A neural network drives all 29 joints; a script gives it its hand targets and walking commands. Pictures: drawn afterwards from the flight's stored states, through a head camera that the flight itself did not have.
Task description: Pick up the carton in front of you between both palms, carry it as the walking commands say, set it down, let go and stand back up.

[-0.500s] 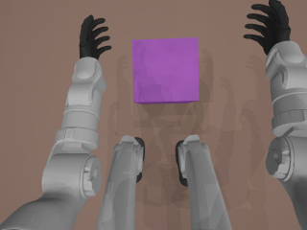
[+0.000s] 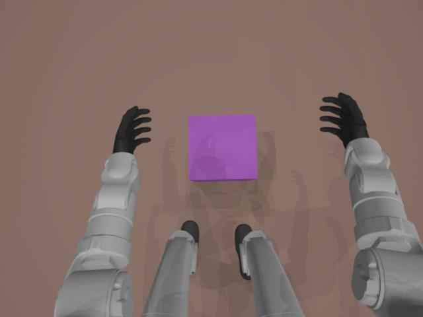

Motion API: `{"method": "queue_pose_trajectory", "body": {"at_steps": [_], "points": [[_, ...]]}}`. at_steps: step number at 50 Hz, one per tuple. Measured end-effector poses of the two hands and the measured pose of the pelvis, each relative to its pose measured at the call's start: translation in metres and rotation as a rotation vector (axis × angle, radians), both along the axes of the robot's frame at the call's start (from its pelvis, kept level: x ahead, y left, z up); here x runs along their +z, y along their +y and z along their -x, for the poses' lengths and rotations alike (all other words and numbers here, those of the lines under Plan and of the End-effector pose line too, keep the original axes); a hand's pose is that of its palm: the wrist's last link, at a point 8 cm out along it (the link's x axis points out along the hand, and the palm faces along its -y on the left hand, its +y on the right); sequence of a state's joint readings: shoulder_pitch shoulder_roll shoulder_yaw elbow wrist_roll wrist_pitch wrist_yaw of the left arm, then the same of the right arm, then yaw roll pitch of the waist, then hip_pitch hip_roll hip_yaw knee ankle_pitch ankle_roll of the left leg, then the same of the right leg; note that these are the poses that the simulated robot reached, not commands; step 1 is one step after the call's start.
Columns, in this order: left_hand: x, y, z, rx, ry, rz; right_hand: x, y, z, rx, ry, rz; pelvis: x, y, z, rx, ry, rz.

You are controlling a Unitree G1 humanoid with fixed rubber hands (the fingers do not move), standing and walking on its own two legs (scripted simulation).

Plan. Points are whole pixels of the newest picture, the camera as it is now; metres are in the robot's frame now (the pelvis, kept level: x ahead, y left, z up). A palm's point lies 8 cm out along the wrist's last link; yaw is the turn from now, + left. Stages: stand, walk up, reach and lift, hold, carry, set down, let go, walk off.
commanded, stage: let go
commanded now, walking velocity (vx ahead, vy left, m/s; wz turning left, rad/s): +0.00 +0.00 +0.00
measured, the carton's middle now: (221, 152) +0.44 -0.01 -0.56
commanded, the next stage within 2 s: stand in 1.02 s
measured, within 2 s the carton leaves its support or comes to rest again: neither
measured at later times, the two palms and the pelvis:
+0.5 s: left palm (40, 248) +0.24 +0.24 +0.01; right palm (394, 237) +0.25 -0.22 +0.01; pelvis +0.06 +0.02 +0.09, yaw +0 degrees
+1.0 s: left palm (20, 274) +0.22 +0.25 +0.03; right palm (400, 270) +0.22 -0.21 +0.03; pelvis +0.06 +0.02 +0.09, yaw +0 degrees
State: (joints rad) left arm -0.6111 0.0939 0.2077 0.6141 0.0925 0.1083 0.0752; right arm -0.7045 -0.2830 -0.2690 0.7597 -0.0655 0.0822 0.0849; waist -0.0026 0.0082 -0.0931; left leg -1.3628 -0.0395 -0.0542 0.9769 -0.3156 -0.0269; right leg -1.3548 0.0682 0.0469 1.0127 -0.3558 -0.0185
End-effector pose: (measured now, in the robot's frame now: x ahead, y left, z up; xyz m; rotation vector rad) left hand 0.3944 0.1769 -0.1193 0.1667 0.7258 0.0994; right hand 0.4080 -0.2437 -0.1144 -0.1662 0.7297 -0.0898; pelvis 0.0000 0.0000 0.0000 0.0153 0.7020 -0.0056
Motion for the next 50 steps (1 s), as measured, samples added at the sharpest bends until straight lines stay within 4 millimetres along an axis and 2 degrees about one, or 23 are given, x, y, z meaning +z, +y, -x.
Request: {"method": "queue_pose_trajectory", "body": {"at_steps": [4, 14, 24, 28, 34, 50], "points": [[0.022, 0.013, 0.025, -0.020, 0.031, -0.014, 0.020, -0.002, 0.029, -0.007, 0.022, 0.003, 0.020, 0.001, -0.013, -0.002, -0.060, 0.004], [0.077, 0.038, 0.075, -0.026, 0.041, 0.001, 0.074, 0.008, 0.081, -0.001, 0.020, 0.000, 0.056, 0.007, -0.040, -0.004, -0.219, 0.009], [0.125, 0.062, 0.144, -0.018, 0.055, 0.004, 0.120, 0.022, 0.151, 0.003, 0.040, 0.000, 0.086, 0.015, -0.056, -0.001, -0.462, 0.017], [0.139, 0.071, 0.165, -0.017, 0.058, 0.002, 0.133, 0.025, 0.173, 0.007, 0.045, 0.002, 0.094, 0.017, -0.060, 0.000, -0.567, 0.018], [0.148, 0.077, 0.176, -0.027, 0.059, 0.008, 0.143, 0.029, 0.189, 0.013, 0.055, -0.002, 0.097, 0.020, -0.060, 0.001, -0.691, 0.018], [0.149, 0.075, 0.177, -0.029, 0.086, -0.002, 0.144, 0.033, 0.192, 0.013, 0.069, -0.004, 0.094, 0.021, -0.056, 0.000, -0.802, 0.017]]}}
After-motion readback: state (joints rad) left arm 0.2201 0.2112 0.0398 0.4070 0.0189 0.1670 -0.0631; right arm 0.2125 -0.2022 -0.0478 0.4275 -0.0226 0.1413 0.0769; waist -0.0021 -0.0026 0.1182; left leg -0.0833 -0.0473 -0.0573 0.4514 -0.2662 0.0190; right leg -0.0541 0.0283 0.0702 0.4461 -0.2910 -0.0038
